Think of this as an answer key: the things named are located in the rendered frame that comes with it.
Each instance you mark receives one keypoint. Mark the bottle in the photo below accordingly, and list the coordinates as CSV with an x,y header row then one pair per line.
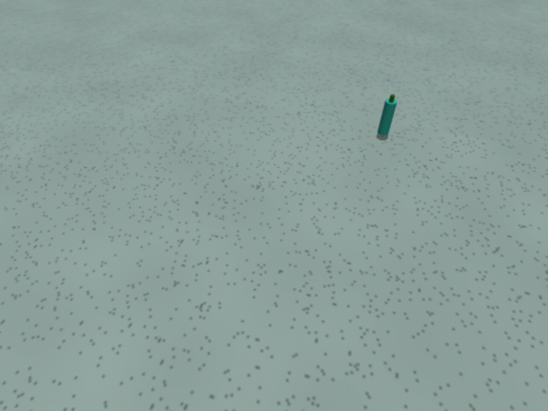
x,y
387,115

